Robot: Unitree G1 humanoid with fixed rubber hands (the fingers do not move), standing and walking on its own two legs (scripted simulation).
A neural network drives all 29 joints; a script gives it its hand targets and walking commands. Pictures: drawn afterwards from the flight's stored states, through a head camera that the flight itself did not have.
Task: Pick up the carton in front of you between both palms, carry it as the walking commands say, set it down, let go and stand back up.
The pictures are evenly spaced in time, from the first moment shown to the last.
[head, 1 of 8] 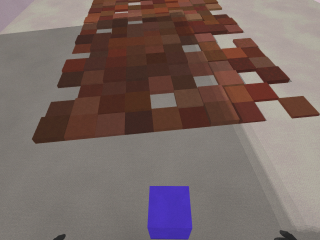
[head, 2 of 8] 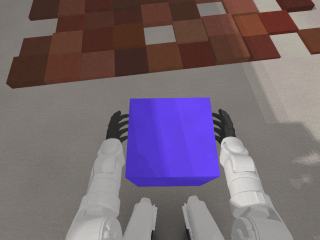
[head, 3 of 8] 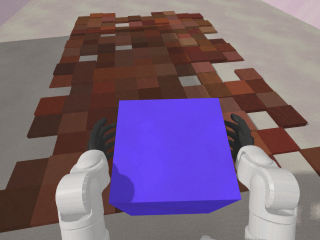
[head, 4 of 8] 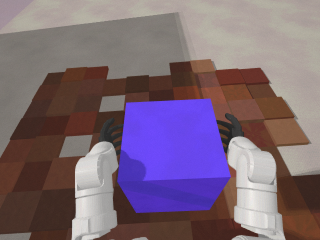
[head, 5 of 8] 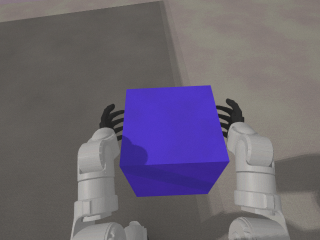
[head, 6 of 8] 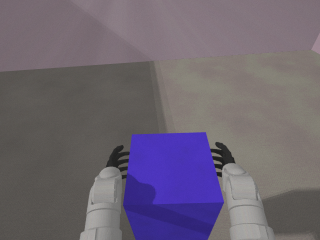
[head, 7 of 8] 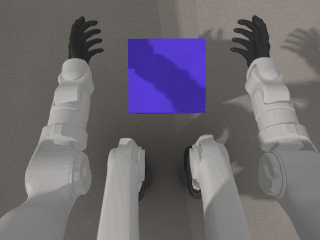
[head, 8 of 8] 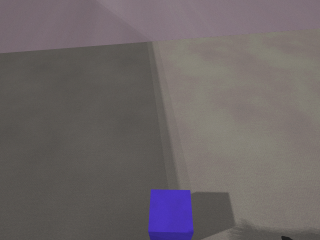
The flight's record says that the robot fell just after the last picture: no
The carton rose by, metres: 0.77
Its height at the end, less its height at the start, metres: +0.00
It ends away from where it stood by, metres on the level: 6.59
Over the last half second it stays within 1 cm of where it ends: yes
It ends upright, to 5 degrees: yes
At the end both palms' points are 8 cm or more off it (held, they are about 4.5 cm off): yes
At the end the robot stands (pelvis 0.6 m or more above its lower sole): yes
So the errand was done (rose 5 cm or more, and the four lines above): yes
